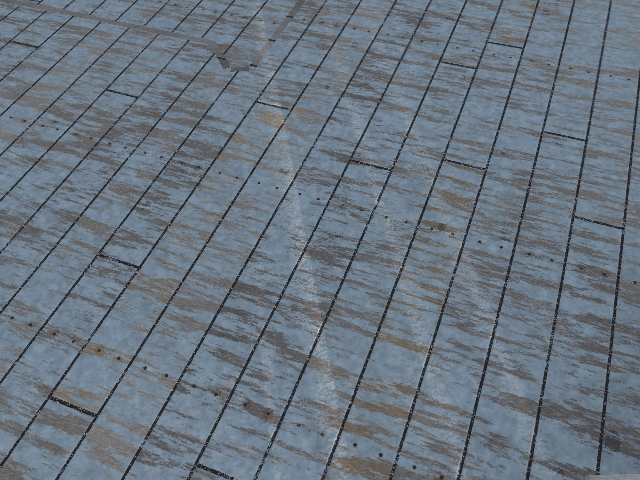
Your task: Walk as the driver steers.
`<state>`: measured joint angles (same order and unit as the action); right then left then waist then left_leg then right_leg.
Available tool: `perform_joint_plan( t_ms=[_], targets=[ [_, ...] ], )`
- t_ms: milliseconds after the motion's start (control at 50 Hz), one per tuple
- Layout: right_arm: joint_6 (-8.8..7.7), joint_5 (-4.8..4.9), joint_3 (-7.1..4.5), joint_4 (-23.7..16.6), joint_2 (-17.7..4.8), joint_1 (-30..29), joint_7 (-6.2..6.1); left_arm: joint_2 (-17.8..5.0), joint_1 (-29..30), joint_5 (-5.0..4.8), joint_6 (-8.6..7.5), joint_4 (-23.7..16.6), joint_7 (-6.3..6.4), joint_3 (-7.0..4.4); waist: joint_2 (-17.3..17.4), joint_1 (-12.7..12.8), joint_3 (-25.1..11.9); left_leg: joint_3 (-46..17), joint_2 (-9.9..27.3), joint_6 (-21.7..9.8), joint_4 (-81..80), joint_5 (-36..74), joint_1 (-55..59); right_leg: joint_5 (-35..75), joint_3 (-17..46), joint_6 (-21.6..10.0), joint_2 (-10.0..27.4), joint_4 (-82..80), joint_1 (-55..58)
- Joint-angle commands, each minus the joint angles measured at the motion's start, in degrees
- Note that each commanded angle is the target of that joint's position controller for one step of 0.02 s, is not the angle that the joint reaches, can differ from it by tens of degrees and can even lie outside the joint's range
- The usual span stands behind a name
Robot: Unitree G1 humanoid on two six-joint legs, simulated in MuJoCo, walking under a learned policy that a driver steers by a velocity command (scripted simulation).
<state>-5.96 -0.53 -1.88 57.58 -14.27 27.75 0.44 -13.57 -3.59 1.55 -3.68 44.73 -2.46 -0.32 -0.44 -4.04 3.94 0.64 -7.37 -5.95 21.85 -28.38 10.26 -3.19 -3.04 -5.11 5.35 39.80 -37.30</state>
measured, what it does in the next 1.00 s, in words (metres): walks ahead, turning right: right foot, then left foot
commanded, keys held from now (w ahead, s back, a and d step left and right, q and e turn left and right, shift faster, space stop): e+shift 0.90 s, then shift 0.10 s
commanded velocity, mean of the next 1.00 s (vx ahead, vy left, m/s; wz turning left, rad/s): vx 0.17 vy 0.00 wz -0.81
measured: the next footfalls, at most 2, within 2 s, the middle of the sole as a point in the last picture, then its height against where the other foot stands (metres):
right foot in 0.04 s outside the picture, level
left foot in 0.46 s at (343, 449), level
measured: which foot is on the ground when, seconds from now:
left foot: down 0.00-0.04, up 0.06-0.44, down 0.46-0.90, up 0.92-1.00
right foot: up 0.00-0.02, down 0.04-0.46, up 0.48-0.88, down 0.90-1.00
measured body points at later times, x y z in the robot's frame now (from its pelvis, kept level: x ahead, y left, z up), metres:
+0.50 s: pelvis +0.31 -0.05 +0.01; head +0.35 -0.06 +0.46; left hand +0.53 +0.20 -0.09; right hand +0.44 -0.37 -0.05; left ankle +0.48 +0.00 -0.71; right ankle +0.21 -0.10 -0.69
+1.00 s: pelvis +0.34 -0.10 +0.03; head +0.35 -0.16 +0.47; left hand +0.66 -0.02 -0.05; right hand +0.22 -0.41 -0.09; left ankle +0.46 +0.00 -0.64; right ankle +0.27 -0.17 -0.71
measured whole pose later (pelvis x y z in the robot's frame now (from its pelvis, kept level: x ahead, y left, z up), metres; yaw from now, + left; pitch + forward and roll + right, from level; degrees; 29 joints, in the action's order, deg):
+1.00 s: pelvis +0.34 -0.10 +0.03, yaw -52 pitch +2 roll +3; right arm 0.5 -0.3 -5.7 41.4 -18.8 4.5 -0.9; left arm -18.5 -12.1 0.5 2.8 34.5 0.4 -4.6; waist 1.6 0.3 4.3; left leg 1.7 2.2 3.3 59.5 -26.2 -30.6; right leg -16.1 1.8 -1.3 0.8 34.7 -20.8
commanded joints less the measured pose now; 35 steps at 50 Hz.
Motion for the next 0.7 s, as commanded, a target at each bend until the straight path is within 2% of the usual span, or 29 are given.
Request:
perform_joint_plan(
  t_ms=[20,40,60,80,100,120,140,160,180,200,220,240,280,300,340,400,440,460,480,500,520,540,560,600,640,700],
  targets=[
    [-0.72,-0.12,-2.48,-2.93,-11.90,-5.81,-0.89,-7.79,-25.52,0.12,-0.80,6.03,0.48,-3.57,0.29,16.19,-8.74,1.32,12.17,-0.61,21.02,74.46,-17.63,9.48,-4.65,-3.44,-8.93,-6.09,39.75],
    [-0.73,-0.02,-2.22,-3.98,-9.83,-8.68,-1.23,-11.58,-33.16,0.39,-0.42,8.08,0.60,-4.92,-3.66,19.35,-12.37,5.18,4.82,2.36,45.90,41.69,-24.79,18.28,3.47,-6.43,-2.46,-7.53,47.92],
    [-1.36,0.52,0.77,-7.16,0.01,-1.07,0.27,-14.42,-26.02,-1.96,-1.78,4.32,0.02,-4.25,-25.15,8.96,-23.00,-4.93,-2.11,7.55,68.03,-3.18,-45.54,30.92,39.99,-18.69,13.96,-11.12,65.16],
    [-1.81,1.05,0.01,-8.07,-7.07,-4.22,0.35,-12.40,-19.63,-1.91,-1.59,0.96,0.06,-4.78,-13.20,11.74,-27.52,-10.02,0.51,6.37,68.42,-1.19,-46.32,24.65,43.36,-17.92,13.92,-15.95,64.20],
    [-1.77,2.28,-0.50,-10.17,-8.27,-9.02,-0.02,-11.89,-14.27,-2.05,-1.77,-0.88,0.13,-4.85,-6.34,9.40,-18.66,-9.73,3.61,6.23,62.63,1.33,-48.38,22.26,36.57,-15.53,11.83,-16.79,55.42],
    [-1.55,1.62,-0.57,-11.34,-7.78,-12.35,-0.68,-11.89,-10.42,-2.89,-1.78,-1.42,-0.13,-5.09,0.96,6.80,-10.71,-7.70,5.40,6.52,57.43,2.36,-48.04,25.78,31.25,-13.61,8.74,-18.27,45.02],
    [-0.83,0.47,-1.19,-12.00,-8.35,-15.73,-1.22,-10.33,-8.67,-3.06,-1.74,-1.84,0.04,-4.62,4.95,5.64,-5.86,-6.10,6.28,6.67,53.81,4.13,-46.77,28.90,27.29,-12.28,6.36,-20.71,36.80],
    [-0.31,0.14,-1.04,-13.00,-7.73,-14.71,-1.27,-11.24,-9.24,-2.25,-1.81,-1.86,0.78,-4.79,2.13,3.90,-4.70,-6.95,6.92,7.37,51.81,4.64,-44.02,35.69,25.51,-13.44,6.03,-21.25,31.40],
    [0.22,-0.21,-1.04,-13.44,-7.11,-13.58,-1.50,-11.19,-9.25,-2.39,-1.65,-1.98,1.11,-4.96,1.40,2.84,-4.81,-7.25,7.32,8.33,47.85,4.87,-42.79,38.57,23.65,-13.13,4.81,-21.13,29.07],
    [0.63,-0.10,-1.05,-13.96,-6.63,-13.79,-1.72,-10.75,-8.87,-2.71,-1.31,-2.45,1.54,-4.93,0.41,2.07,-5.24,-7.10,7.42,9.16,41.45,6.08,-41.58,38.43,20.88,-11.92,2.67,-21.01,26.86],
    [0.93,0.02,-0.96,-14.62,-5.91,-15.42,-2.07,-11.74,-8.09,-2.78,-0.85,-2.93,2.08,-5.34,0.14,1.57,-5.60,-5.86,6.29,9.87,34.24,8.54,-40.32,38.68,18.69,-10.45,0.19,-20.52,24.44],
    [1.15,0.12,-0.85,-15.46,-5.70,-17.74,-2.38,-13.24,-8.32,-2.93,-0.10,-3.40,2.67,-5.91,-0.66,2.15,-6.61,-4.48,4.56,10.66,28.00,11.89,-39.50,41.08,17.68,-9.38,-1.14,-19.41,23.21],
    [1.57,0.45,-0.78,-16.94,-5.49,-20.94,-2.38,-14.76,-8.78,-3.53,2.14,-4.29,3.91,-6.75,-2.19,3.21,-10.93,-3.84,1.99,11.21,18.85,20.89,-33.94,39.00,17.15,-5.09,-3.55,-17.35,21.08],
    [1.73,0.72,-0.75,-17.84,-5.46,-23.15,-2.15,-14.86,-9.35,-3.88,3.14,-4.56,4.52,-7.00,-3.17,4.13,-11.91,-4.11,1.06,11.12,15.38,24.45,-32.44,35.50,18.11,-2.82,-4.42,-16.70,20.78],
    [1.73,0.83,-0.88,-20.02,-6.17,-27.86,-1.49,-14.10,-10.48,-3.97,4.54,-4.90,5.56,-7.13,-4.45,5.47,-11.74,-5.81,0.31,10.73,10.73,28.72,-32.19,25.40,21.62,-0.01,-5.48,-15.60,21.37],
    [1.15,0.46,-1.59,-21.36,-8.48,-29.58,-0.76,-12.17,-9.17,-3.11,5.40,-6.79,6.44,-7.06,-6.46,5.05,-9.41,-9.84,2.03,10.00,5.17,29.15,-33.04,13.30,28.28,0.13,-5.19,-12.79,24.39],
    [0.39,0.00,-2.16,-20.09,-9.53,-24.59,-1.00,-10.70,-6.43,-2.65,5.51,-8.88,6.25,-6.54,-7.04,2.54,-10.61,-10.53,5.26,8.32,-0.69,33.83,-27.78,7.97,30.06,0.18,-6.11,-5.93,25.82],
    [0.22,-0.92,-2.31,-19.42,-10.26,-20.38,-1.50,-8.04,-7.32,-2.48,5.57,-9.69,5.69,-5.58,-1.76,1.88,-15.49,-14.83,12.58,4.55,-1.97,41.98,-15.37,-4.32,26.10,2.26,-9.49,5.42,21.11],
    [1.06,-2.15,-1.97,-20.70,-11.06,-20.64,-2.22,-4.23,-15.99,-1.89,5.45,-9.34,5.40,-4.50,10.68,6.68,-20.19,-28.45,25.47,-3.66,2.74,64.96,-0.36,-37.69,19.19,5.11,-16.97,17.29,8.68],
    [2.12,-1.16,-2.59,-20.07,-10.95,-19.36,-2.22,-9.53,-22.74,-2.97,5.22,-9.86,4.25,-5.05,18.85,8.39,-25.85,-41.82,36.48,-11.67,1.77,54.70,3.09,-38.90,15.20,6.61,-12.31,27.52,2.89],
    [2.55,-0.51,-2.25,-22.14,-7.68,-22.08,-2.61,-14.74,-19.26,-3.25,5.66,-7.99,4.03,-6.58,11.15,6.01,-21.23,-36.36,31.52,-10.94,0.98,45.52,-1.64,-33.69,13.83,8.84,-8.92,32.16,1.53],
    [3.22,-0.66,-1.75,-22.67,-6.09,-23.40,-2.83,-16.61,-14.36,-3.35,6.52,-8.35,4.18,-7.42,5.79,4.67,-16.17,-27.48,26.66,-7.90,0.76,39.91,-6.90,-28.55,12.02,10.27,-7.69,34.47,0.27],
    [3.96,-0.74,-1.58,-23.01,-6.31,-24.43,-2.96,-16.25,-12.91,-3.16,7.42,-8.60,4.61,-7.59,3.61,4.87,-13.86,-22.91,23.87,-6.23,-0.33,36.75,-11.56,-25.87,10.77,11.23,-6.61,35.72,1.13],
    [4.77,-1.28,-2.07,-22.35,-7.78,-25.79,-3.24,-12.98,-11.91,-3.27,7.86,-10.23,4.51,-6.75,4.73,5.68,-8.54,-15.17,20.25,-5.65,-3.64,34.66,-20.52,-22.26,7.41,11.09,-4.50,32.84,2.94],
    [5.03,-1.57,-2.51,-21.24,-8.04,-24.11,-3.40,-10.02,-11.02,-3.51,7.46,-11.62,4.47,-5.95,7.14,5.00,-9.04,-11.23,20.11,-6.79,-5.24,36.18,-19.59,-21.05,5.49,10.91,-3.40,28.85,2.87],
    [5.02,-1.03,-3.46,-20.57,-9.30,-23.76,-3.46,-9.69,-9.06,-3.25,7.10,-12.99,4.00,-5.75,7.47,4.31,-11.04,-7.88,22.79,-8.23,-6.20,35.53,-17.43,-18.57,5.25,10.42,-0.33,22.09,4.08]
  ],
)
Over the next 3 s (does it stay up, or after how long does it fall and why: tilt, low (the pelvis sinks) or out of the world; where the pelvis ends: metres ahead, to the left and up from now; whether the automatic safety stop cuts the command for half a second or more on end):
stays up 1.47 -1.09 0.02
